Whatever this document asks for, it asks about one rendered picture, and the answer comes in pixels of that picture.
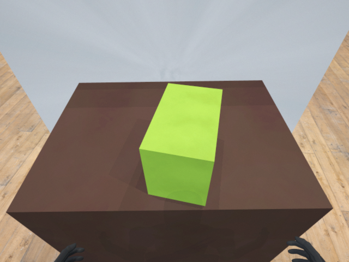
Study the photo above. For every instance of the left robot hand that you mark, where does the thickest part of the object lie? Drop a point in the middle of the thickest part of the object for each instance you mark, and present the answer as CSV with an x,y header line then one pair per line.
x,y
68,251

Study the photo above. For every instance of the right robot hand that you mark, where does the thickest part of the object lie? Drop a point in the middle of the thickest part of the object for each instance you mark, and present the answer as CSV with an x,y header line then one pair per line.
x,y
308,251

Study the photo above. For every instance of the carton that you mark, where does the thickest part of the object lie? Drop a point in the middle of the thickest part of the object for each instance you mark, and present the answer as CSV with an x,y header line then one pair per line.
x,y
178,150

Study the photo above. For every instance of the pedestal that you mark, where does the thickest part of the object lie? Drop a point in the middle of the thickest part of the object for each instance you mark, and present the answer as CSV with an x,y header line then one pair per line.
x,y
87,184

